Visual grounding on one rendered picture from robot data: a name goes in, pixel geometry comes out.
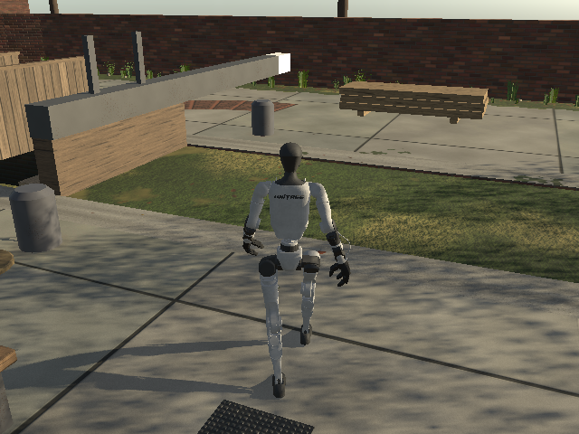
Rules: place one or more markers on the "robot left forearm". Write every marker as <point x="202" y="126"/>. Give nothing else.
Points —
<point x="248" y="233"/>

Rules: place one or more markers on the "robot head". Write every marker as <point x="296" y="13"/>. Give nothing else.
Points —
<point x="290" y="157"/>

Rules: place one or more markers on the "robot right hand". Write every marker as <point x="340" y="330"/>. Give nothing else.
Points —
<point x="345" y="272"/>

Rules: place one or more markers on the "robot left hand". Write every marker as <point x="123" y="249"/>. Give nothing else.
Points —
<point x="254" y="242"/>

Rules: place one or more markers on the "robot right forearm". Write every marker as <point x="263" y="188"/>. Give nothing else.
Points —
<point x="336" y="245"/>

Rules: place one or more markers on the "robot left upper arm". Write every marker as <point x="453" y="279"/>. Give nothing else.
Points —
<point x="261" y="190"/>

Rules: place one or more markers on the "robot right foot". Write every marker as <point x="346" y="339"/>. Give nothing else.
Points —
<point x="305" y="338"/>

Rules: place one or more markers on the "robot right upper arm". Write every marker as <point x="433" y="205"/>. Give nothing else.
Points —
<point x="318" y="191"/>

